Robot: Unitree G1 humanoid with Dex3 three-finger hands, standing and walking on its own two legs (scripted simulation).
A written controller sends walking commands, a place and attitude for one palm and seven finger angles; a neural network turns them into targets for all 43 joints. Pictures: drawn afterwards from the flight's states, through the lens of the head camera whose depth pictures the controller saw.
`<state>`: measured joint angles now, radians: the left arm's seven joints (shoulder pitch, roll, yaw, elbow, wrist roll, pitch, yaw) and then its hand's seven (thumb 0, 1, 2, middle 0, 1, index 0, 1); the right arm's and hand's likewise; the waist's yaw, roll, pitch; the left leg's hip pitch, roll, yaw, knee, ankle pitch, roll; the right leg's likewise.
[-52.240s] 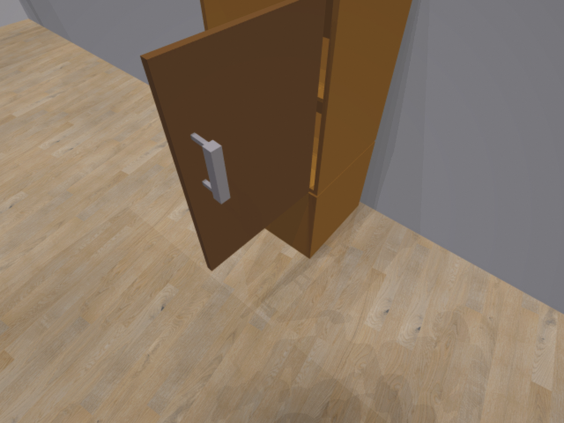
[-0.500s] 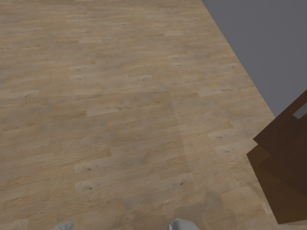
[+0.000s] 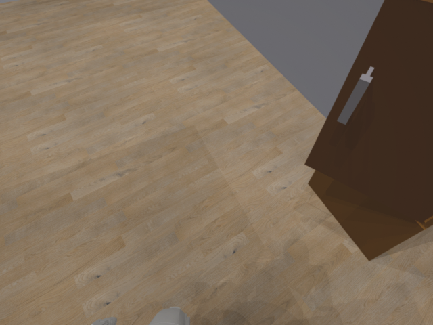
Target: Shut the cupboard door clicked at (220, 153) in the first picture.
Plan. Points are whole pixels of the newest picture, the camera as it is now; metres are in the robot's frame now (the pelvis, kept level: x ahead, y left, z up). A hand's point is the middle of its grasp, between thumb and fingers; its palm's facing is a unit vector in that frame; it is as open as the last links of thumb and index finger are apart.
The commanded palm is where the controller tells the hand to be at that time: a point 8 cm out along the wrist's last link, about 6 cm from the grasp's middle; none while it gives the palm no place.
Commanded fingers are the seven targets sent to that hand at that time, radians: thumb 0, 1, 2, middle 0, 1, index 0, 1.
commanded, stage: turn to face it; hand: left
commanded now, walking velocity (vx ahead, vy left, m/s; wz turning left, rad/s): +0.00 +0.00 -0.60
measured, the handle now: (356, 95) +0.64 -0.32 +0.03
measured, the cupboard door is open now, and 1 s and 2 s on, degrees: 30 30 30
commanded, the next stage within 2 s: take the last steps up to it in 0.86 s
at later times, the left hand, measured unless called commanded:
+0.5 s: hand (147, 291) +0.20 +0.17 -0.16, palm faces -0.31 -0.91 -0.27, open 7.3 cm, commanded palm none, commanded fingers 0.00 0.90 0.90 -0.20 -0.30 -0.20 -0.30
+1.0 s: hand (157, 288) +0.21 +0.15 -0.18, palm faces -0.44 -0.88 -0.18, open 7.3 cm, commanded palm none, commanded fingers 0.00 0.90 0.90 -0.20 -0.30 -0.20 -0.30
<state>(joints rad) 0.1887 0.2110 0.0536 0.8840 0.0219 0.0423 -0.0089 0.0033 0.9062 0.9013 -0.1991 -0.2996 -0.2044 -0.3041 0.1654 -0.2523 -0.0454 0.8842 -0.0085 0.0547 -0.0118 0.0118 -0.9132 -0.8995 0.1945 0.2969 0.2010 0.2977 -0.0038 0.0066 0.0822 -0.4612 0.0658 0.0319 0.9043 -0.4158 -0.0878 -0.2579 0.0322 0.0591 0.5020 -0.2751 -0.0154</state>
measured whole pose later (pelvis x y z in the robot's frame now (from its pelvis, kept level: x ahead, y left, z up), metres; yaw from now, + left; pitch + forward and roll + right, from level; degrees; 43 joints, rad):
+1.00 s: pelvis +0.05 +0.01 +0.00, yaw -29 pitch +1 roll -2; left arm 0.19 0.23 0.07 0.95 0.01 0.07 -0.01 0.00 0.91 0.90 -0.20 -0.30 -0.20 -0.30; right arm 0.23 -0.17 0.00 0.93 -0.03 0.01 -0.03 0.01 -0.91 -0.90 0.20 0.30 0.20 0.30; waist 0.00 -0.04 0.05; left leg -0.27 0.07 0.10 0.54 -0.28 0.02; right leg -0.40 0.02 0.02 0.97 -0.49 0.02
